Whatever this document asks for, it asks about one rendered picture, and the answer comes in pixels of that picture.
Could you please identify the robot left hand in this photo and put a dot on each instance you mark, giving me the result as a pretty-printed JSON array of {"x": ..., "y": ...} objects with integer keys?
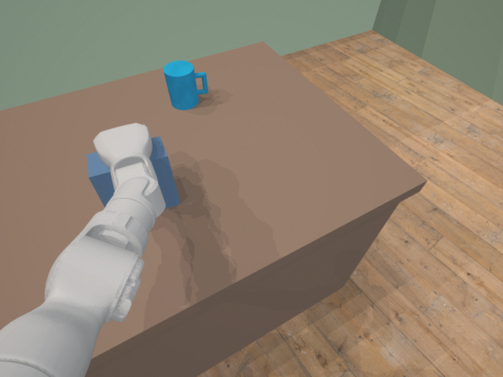
[{"x": 112, "y": 143}]

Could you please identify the left robot upper arm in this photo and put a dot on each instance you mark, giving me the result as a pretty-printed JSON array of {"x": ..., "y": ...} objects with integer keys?
[{"x": 96, "y": 283}]

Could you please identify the sponge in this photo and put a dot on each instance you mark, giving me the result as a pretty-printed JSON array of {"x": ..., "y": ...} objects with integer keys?
[{"x": 100, "y": 176}]

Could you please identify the left robot forearm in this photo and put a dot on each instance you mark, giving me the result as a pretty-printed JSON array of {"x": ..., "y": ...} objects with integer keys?
[{"x": 129, "y": 215}]

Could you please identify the table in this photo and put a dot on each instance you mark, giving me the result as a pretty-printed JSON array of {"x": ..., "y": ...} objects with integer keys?
[{"x": 282, "y": 193}]

